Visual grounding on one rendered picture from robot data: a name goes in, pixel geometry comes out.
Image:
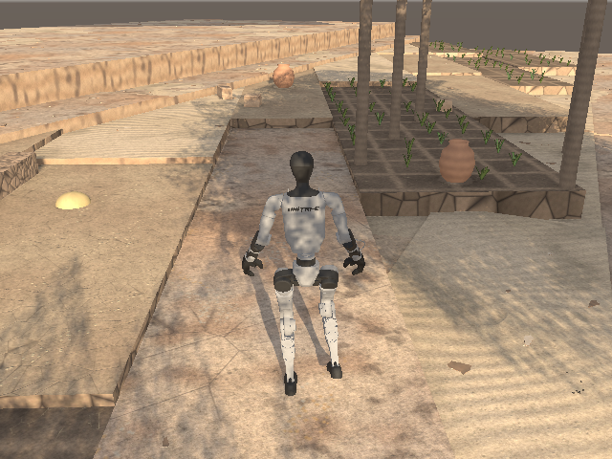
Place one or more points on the robot head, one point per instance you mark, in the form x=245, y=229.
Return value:
x=302, y=164

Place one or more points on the robot left hand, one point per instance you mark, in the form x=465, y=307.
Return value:
x=246, y=266

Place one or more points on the robot right hand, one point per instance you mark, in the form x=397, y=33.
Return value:
x=360, y=264

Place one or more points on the robot right forearm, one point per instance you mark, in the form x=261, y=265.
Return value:
x=352, y=248

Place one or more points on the right robot upper arm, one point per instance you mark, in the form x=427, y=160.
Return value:
x=332, y=200

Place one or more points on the right robot thigh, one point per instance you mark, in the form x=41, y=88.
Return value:
x=328, y=282

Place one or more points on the left robot upper arm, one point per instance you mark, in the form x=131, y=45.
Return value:
x=273, y=203

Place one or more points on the robot left forearm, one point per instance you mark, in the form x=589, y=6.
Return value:
x=253, y=250

